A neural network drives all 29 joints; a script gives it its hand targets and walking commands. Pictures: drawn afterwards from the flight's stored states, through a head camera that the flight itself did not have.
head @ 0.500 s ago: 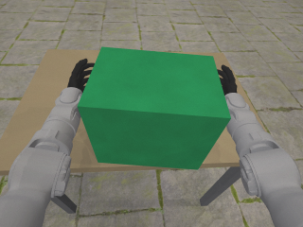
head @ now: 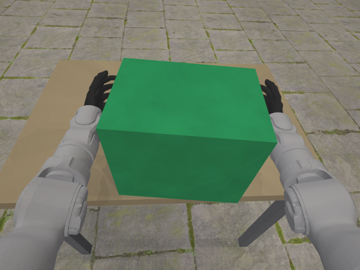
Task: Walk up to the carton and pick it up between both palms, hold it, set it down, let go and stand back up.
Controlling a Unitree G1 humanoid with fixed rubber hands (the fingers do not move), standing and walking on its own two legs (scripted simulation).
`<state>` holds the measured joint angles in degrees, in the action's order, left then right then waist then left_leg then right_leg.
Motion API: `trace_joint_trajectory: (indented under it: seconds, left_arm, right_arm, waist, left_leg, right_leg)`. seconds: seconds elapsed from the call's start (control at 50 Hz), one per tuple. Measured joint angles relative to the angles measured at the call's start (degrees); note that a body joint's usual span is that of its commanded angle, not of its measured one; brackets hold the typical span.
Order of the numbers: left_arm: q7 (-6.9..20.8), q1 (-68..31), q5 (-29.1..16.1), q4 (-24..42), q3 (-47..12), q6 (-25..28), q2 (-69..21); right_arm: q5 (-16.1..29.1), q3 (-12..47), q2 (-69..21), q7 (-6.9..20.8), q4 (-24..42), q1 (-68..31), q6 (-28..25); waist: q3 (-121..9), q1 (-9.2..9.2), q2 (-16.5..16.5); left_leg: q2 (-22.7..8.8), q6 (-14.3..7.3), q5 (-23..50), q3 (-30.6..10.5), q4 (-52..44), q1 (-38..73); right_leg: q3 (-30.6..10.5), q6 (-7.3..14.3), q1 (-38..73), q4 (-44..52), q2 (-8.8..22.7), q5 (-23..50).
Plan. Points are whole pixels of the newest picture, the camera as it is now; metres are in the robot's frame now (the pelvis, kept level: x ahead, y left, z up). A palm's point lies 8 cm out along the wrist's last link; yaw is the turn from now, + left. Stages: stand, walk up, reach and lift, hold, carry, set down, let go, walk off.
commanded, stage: reach and lift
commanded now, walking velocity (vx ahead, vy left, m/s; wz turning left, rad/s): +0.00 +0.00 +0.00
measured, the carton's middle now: (183, 134) +0.42 -0.02 +0.06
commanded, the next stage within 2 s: none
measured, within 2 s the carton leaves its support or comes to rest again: leaves its support in 0.36 s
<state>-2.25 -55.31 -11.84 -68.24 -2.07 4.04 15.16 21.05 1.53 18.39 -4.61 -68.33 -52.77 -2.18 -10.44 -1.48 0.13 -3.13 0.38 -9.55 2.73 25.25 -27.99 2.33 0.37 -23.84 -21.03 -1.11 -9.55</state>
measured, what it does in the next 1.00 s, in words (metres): stands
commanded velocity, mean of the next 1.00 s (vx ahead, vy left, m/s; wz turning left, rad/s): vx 0.00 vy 0.00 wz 0.00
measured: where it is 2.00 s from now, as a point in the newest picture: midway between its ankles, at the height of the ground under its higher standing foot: outside the picture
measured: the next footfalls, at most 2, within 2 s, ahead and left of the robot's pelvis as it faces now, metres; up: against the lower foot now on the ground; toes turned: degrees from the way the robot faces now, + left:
none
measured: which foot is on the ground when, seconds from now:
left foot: down 0.00-1.00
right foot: down 0.00-1.00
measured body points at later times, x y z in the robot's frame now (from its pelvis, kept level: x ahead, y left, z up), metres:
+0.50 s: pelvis +0.01 +0.00 +0.01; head +0.01 +0.02 +0.46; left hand +0.43 +0.19 +0.15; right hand +0.42 -0.22 +0.13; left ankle +0.02 +0.12 -0.74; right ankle +0.00 -0.12 -0.74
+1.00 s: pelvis +0.01 +0.00 +0.01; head -0.02 +0.02 +0.46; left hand +0.41 +0.20 +0.19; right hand +0.41 -0.20 +0.17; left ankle +0.02 +0.12 -0.74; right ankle +0.00 -0.12 -0.74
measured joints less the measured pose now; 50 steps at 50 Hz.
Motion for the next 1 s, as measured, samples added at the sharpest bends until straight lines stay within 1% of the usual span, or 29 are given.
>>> trace_joint_trajectory:
  seconds: [0.08,0.16,0.2,0.28,0.36,0.42,0.62,0.78,1.0]
  left_arm:
    - [0.44,0.65,1.30,1.17,1.25,0.08,-0.36]
    - [1.64,3.07,4.93,6.23,4.19,-1.49,-1.35]
    - [1.96,4.79,7.25,9.63,6.10,-2.75,-1.96]
    - [3.82,8.06,11.92,14.54,10.31,-4.72,-3.39]
    - [4.68,11.35,13.56,18.70,11.58,-5.85,-4.22]
    - [5.24,13.08,14.29,22.05,12.00,-8.16,-4.55]
    - [6.95,15.03,15.63,33.11,13.57,-18.12,-5.18]
    - [8.19,14.95,17.12,38.42,15.45,-23.94,-5.65]
    - [8.07,15.86,17.40,44.77,15.77,-30.51,-5.61]
  right_arm:
    - [-1.11,-1.24,-0.24,0.10,0.90,0.64,0.18]
    - [-2.44,-2.54,-0.39,0.17,3.88,2.48,0.68]
    - [-4.23,-3.80,-0.77,0.22,6.04,3.72,1.10]
    - [-10.30,-9.02,-3.03,0.99,10.23,6.81,2.25]
    - [-12.99,-11.89,-4.82,1.91,13.47,9.84,2.64]
    - [-14.24,-12.72,-5.65,2.20,15.26,11.50,3.41]
    - [-15.14,-12.96,-6.57,2.07,21.64,13.96,7.88]
    - [-14.85,-12.73,-6.55,2.27,23.35,13.16,10.72]
    - [-12.02,-11.14,-5.85,2.32,24.94,12.29,14.09]
  waist:
    - [0.59,-0.02,0.16]
    - [2.57,0.22,0.49]
    - [3.78,0.28,0.73]
    - [4.77,0.30,1.33]
    - [5.43,0.23,1.58]
    - [5.98,0.24,1.84]
    - [6.76,0.11,2.13]
    - [7.19,-0.04,2.81]
    - [7.07,-0.40,3.31]
  left_leg:
    - [0.15,-0.02,0.30,0.03,-0.88,1.11]
    - [0.34,0.01,0.90,0.21,-2.81,4.31]
    - [0.45,0.03,1.21,0.31,-3.95,6.37]
    - [0.61,0.15,1.86,0.39,-6.38,9.97]
    - [0.78,0.26,1.91,0.19,-7.66,13.18]
    - [0.97,0.25,1.95,0.07,-8.39,15.20]
    - [1.26,0.15,2.41,-0.25,-9.27,17.44]
    - [1.39,0.06,2.57,-0.14,-9.44,18.69]
    - [1.55,0.04,2.27,-0.40,-8.91,19.66]
  right_leg:
    - [-0.02,-0.04,1.05,0.74,0.11,0.21]
    - [-0.18,-0.17,4.17,2.58,0.22,0.80]
    - [-0.25,-0.23,6.16,3.61,0.29,1.08]
    - [-0.30,-0.15,9.73,5.98,0.34,1.70]
    - [-0.06,-0.03,13.06,7.31,0.44,1.73]
    - [0.09,-0.05,14.90,7.50,0.60,1.40]
    - [0.43,-0.12,16.96,7.70,0.83,1.35]
    - [0.33,-0.15,17.91,7.27,0.97,1.21]
    - [0.58,-0.16,18.92,6.58,1.14,0.73]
